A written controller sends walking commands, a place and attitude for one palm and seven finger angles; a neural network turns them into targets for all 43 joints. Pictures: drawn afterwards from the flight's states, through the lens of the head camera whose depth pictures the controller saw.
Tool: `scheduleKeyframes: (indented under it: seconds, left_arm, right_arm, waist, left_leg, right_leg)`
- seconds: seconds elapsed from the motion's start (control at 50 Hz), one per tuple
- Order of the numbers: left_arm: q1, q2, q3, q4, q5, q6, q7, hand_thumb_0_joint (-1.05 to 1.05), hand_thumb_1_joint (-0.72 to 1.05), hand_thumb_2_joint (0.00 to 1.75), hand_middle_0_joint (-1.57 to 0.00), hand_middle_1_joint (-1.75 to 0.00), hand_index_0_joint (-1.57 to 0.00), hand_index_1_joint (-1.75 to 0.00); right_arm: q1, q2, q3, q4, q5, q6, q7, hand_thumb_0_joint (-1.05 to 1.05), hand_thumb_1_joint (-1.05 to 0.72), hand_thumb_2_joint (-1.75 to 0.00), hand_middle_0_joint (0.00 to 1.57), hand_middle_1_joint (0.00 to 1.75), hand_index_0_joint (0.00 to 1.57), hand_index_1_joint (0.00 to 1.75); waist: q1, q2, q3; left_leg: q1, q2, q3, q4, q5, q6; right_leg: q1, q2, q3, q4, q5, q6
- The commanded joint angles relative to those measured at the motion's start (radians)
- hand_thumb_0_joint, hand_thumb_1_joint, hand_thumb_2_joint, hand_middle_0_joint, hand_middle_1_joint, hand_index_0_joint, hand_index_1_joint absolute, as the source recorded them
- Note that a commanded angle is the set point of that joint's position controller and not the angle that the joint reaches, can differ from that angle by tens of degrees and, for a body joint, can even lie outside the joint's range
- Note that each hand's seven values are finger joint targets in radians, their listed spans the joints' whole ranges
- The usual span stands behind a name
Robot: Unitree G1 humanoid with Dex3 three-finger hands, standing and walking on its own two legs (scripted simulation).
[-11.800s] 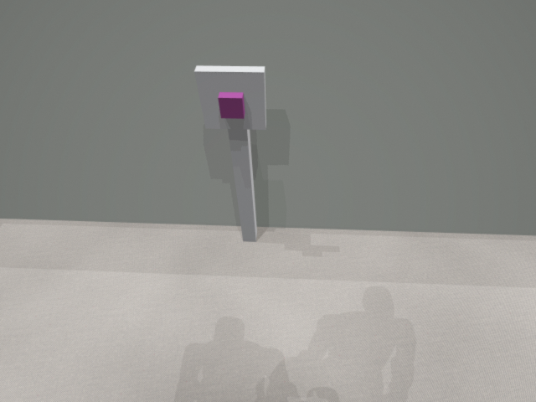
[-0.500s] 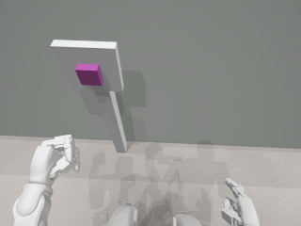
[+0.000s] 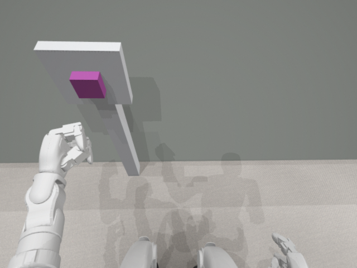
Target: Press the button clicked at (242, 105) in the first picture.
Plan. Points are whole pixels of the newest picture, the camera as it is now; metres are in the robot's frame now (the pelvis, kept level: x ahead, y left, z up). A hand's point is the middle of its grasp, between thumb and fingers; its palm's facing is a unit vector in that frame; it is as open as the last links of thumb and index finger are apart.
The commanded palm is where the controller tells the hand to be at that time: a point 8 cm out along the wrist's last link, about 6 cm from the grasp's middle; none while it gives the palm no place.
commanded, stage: aim a knuckle at the button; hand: left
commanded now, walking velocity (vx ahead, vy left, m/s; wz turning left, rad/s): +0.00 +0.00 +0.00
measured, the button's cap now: (89, 84) +0.52 +0.24 +0.06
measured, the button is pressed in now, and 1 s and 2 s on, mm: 0 0 12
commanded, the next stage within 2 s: press the button with the knuckle in 1.14 s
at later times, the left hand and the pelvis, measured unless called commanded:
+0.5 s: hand (99, 117) +0.45 +0.21 +0.02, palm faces +0.05 -1.00 -0.02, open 3.1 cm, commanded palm +0.42 +0.25 +0.03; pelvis -0.01 +0.02 -0.01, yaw -1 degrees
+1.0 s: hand (103, 120) +0.44 +0.19 +0.03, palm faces +0.05 -1.00 -0.03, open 3.1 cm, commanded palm +0.41 +0.24 +0.03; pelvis +0.00 +0.01 -0.01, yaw -1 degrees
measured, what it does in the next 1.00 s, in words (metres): stands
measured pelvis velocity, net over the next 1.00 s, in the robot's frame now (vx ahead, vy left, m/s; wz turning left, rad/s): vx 0.00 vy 0.01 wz -0.02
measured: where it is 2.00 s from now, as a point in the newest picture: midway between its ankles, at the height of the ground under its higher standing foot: outside the picture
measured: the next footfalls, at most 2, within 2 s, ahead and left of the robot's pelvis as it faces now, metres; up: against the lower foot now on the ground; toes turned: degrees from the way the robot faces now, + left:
none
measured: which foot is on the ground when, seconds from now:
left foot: down 0.00-1.00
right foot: down 0.00-1.00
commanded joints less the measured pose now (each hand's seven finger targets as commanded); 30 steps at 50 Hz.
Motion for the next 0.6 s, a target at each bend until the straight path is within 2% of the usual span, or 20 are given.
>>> scheduleKeyframes:
  seconds: [0.0,0.04,0.1,0.14,0.16,0.2,0.22,0.26,0.28,0.3,0.32,0.36,0.4,0.42,0.44,0.46,0.48,0.5,0.52,0.58]
  left_arm:
    - [-0.284,0.207,0.071,-0.156,-0.009,-0.079,0.002,0.00,0.90,0.90,-1.30,-1.50,-1.30,-1.50]
    - [-0.324,0.189,0.049,-0.140,-0.004,-0.087,0.005,0.00,0.90,0.90,-1.30,-1.50,-1.30,-1.50]
    - [-0.406,0.200,0.055,-0.061,0.006,-0.092,0.011,0.00,0.90,0.90,-1.30,-1.50,-1.30,-1.50]
    - [-0.484,0.205,0.051,-0.004,0.018,-0.096,0.014,0.00,0.90,0.90,-1.30,-1.50,-1.30,-1.50]
    - [-0.512,0.226,0.070,0.008,0.019,-0.100,0.017,0.00,0.90,0.90,-1.30,-1.50,-1.30,-1.50]
    - [-0.537,0.245,0.079,0.005,0.032,-0.114,0.022,0.00,0.90,0.90,-1.30,-1.50,-1.30,-1.50]
    - [-0.568,0.211,0.045,0.007,0.036,-0.116,0.023,0.00,0.90,0.90,-1.30,-1.50,-1.30,-1.50]
    - [-0.619,0.213,0.045,0.050,0.042,-0.119,0.033,0.00,0.90,0.90,-1.30,-1.50,-1.30,-1.50]
    - [-0.624,0.227,0.061,0.096,0.044,-0.119,0.040,0.00,0.90,0.90,-1.30,-1.50,-1.30,-1.50]
    - [-0.649,0.251,0.077,0.125,0.053,-0.122,0.045,0.00,0.90,0.90,-1.30,-1.50,-1.30,-1.50]
    - [-0.663,0.259,0.085,0.132,0.058,-0.126,0.050,0.00,0.90,0.90,-1.30,-1.50,-1.30,-1.50]
    - [-0.710,0.238,0.065,0.177,0.069,-0.127,0.057,0.00,0.90,0.90,-1.30,-1.50,-1.30,-1.50]
    - [-0.785,0.267,0.080,0.217,0.082,-0.138,0.065,0.00,0.90,0.90,-1.30,-1.50,-1.30,-1.50]
    - [-0.809,0.290,0.100,0.232,0.085,-0.145,0.069,0.00,0.90,0.90,-1.30,-1.50,-1.30,-1.50]
    - [-0.773,0.308,0.118,0.245,0.092,-0.149,0.069,0.00,0.90,0.90,-1.30,-1.50,-1.30,-1.50]
    - [-0.777,0.293,0.105,0.217,0.089,-0.155,0.066,0.00,0.90,0.90,-1.30,-1.50,-1.30,-1.50]
    - [-0.727,0.285,0.110,0.223,0.089,-0.154,0.065,0.00,0.90,0.90,-1.30,-1.50,-1.30,-1.50]
    - [-0.698,0.291,0.114,0.222,0.089,-0.151,0.064,0.00,0.90,0.90,-1.30,-1.50,-1.30,-1.50]
    - [-0.705,0.259,0.088,0.211,0.085,-0.148,0.062,0.00,0.90,0.90,-1.30,-1.50,-1.30,-1.50]
    - [-0.661,0.278,0.110,0.186,0.079,-0.139,0.066,0.00,0.90,0.90,-1.30,-1.50,-1.30,-1.50]
  right_arm:
    - [0.045,-0.144,-0.063,-0.109,-0.004,-0.020,0.000,0.00,-0.90,-0.90,0.20,0.30,0.20,0.30]
    - [0.054,-0.146,-0.064,-0.101,-0.004,-0.014,0.004,0.00,-0.90,-0.90,0.20,0.30,0.20,0.30]
    - [0.071,-0.154,-0.066,-0.082,-0.008,-0.002,0.006,0.00,-0.90,-0.90,0.20,0.30,0.20,0.30]
    - [0.075,-0.156,-0.065,-0.070,-0.007,0.008,0.005,0.00,-0.90,-0.90,0.20,0.30,0.20,0.30]
    - [0.080,-0.160,-0.065,-0.068,-0.010,0.012,0.004,0.00,-0.90,-0.90,0.20,0.30,0.20,0.30]
    - [0.089,-0.160,-0.066,-0.069,-0.014,0.019,0.006,0.00,-0.90,-0.90,0.20,0.30,0.20,0.30]
    - [0.093,-0.155,-0.065,-0.069,-0.015,0.023,0.010,0.00,-0.90,-0.90,0.20,0.30,0.20,0.30]
    - [0.106,-0.159,-0.066,-0.053,-0.018,0.032,0.014,0.00,-0.90,-0.90,0.20,0.30,0.20,0.30]
    - [0.115,-0.164,-0.067,-0.047,-0.021,0.038,0.015,0.00,-0.90,-0.90,0.20,0.30,0.20,0.30]
    - [0.119,-0.167,-0.066,-0.043,-0.021,0.045,0.015,0.00,-0.90,-0.90,0.20,0.30,0.20,0.30]
    - [0.120,-0.166,-0.066,-0.045,-0.023,0.051,0.018,0.00,-0.90,-0.90,0.20,0.30,0.20,0.30]
    - [0.130,-0.165,-0.065,-0.040,-0.026,0.063,0.023,0.00,-0.90,-0.90,0.20,0.30,0.20,0.30]
    - [0.142,-0.169,-0.064,-0.033,-0.031,0.075,0.025,0.00,-0.90,-0.90,0.20,0.30,0.20,0.30]
    - [0.150,-0.172,-0.064,-0.031,-0.034,0.080,0.026,0.00,-0.90,-0.90,0.20,0.30,0.20,0.30]
    - [0.155,-0.173,-0.064,-0.038,-0.035,0.087,0.028,0.00,-0.90,-0.90,0.20,0.30,0.20,0.30]
    - [0.152,-0.169,-0.064,-0.047,-0.036,0.092,0.031,0.00,-0.90,-0.90,0.20,0.30,0.20,0.30]
    - [0.157,-0.170,-0.067,-0.056,-0.038,0.098,0.036,0.00,-0.90,-0.90,0.20,0.30,0.20,0.30]
    - [0.160,-0.171,-0.066,-0.060,-0.036,0.108,0.040,0.00,-0.90,-0.90,0.20,0.30,0.20,0.30]
    - [0.158,-0.166,-0.067,-0.063,-0.035,0.115,0.044,0.00,-0.90,-0.90,0.20,0.30,0.20,0.30]
    - [0.162,-0.172,-0.071,-0.075,-0.031,0.130,0.045,0.00,-0.90,-0.90,0.20,0.30,0.20,0.30]
  waist:
    - [-0.002,0.039,-0.380]
    - [-0.012,0.067,-0.383]
    - [-0.028,0.024,-0.370]
    - [-0.040,0.036,-0.342]
    - [-0.039,0.021,-0.362]
    - [-0.022,0.085,-0.425]
    - [-0.034,0.103,-0.435]
    - [-0.046,0.092,-0.428]
    - [-0.054,0.036,-0.413]
    - [-0.054,0.030,-0.417]
    - [-0.045,0.076,-0.428]
    - [-0.063,0.076,-0.418]
    - [-0.078,0.064,-0.422]
    - [-0.075,0.064,-0.443]
    - [-0.057,0.075,-0.464]
    - [-0.057,0.097,-0.492]
    - [-0.044,0.107,-0.516]
    - [-0.039,0.101,-0.516]
    - [-0.052,0.102,-0.508]
    - [-0.045,0.058,-0.503]
  left_leg:
    - [0.234,-0.022,-0.038,-0.126,0.315,0.005]
    - [0.274,-0.017,-0.046,-0.128,0.331,0.001]
    - [0.244,-0.015,-0.052,-0.115,0.305,0.001]
    - [0.232,-0.015,-0.055,-0.115,0.258,0.000]
    - [0.225,-0.016,-0.056,-0.110,0.257,0.003]
    - [0.283,-0.014,-0.064,-0.111,0.314,-0.005]
    - [0.312,-0.013,-0.066,-0.107,0.337,-0.006]
    - [0.322,-0.008,-0.078,-0.102,0.343,-0.010]
    - [0.284,-0.008,-0.080,-0.094,0.330,-0.004]
    - [0.265,-0.007,-0.079,-0.091,0.324,-0.003]
    - [0.273,-0.009,-0.076,-0.090,0.332,-0.006]
    - [0.288,-0.006,-0.083,-0.089,0.329,-0.008]
    - [0.273,-0.005,-0.088,-0.078,0.318,-0.004]
    - [0.262,-0.007,-0.086,-0.070,0.318,-0.002]
    - [0.269,-0.008,-0.084,-0.073,0.328,-0.005]
    - [0.294,-0.007,-0.083,-0.073,0.354,-0.005]
    - [0.312,-0.008,-0.083,-0.073,0.388,-0.007]
    - [0.327,-0.003,-0.087,-0.079,0.410,-0.012]
    - [0.326,-0.003,-0.082,-0.079,0.405,-0.009]
    - [0.311,-0.001,-0.083,-0.088,0.407,-0.005]
  right_leg:
    - [0.189,0.002,0.076,-0.137,0.342,0.018]
    - [0.148,0.005,0.065,-0.134,0.334,0.015]
    - [0.119,0.006,0.062,-0.131,0.308,0.018]
    - [0.078,0.006,0.061,-0.133,0.256,0.016]
    - [0.087,0.005,0.065,-0.131,0.258,0.017]
    - [0.075,0.005,0.058,-0.112,0.283,0.009]
    - [0.057,0.006,0.055,-0.110,0.293,0.009]
    - [0.023,0.008,0.047,-0.107,0.281,0.009]
    - [0.026,0.012,0.047,-0.106,0.277,0.011]
    - [0.026,0.011,0.049,-0.098,0.277,0.013]
    - [0.018,0.010,0.051,-0.093,0.280,0.011]
    - [-0.016,0.012,0.042,-0.094,0.264,0.011]
    - [-0.034,0.013,0.044,-0.087,0.253,0.012]
    - [-0.023,0.014,0.048,-0.082,0.256,0.013]
    - [-0.012,0.014,0.049,-0.079,0.259,0.010]
    - [-0.006,0.014,0.048,-0.076,0.280,0.010]
    - [0.002,0.017,0.046,-0.071,0.298,0.006]
    - [0.001,0.019,0.041,-0.072,0.306,0.006]
    - [-0.002,0.020,0.042,-0.080,0.309,0.010]
    - [0.029,0.023,0.041,-0.084,0.319,0.009]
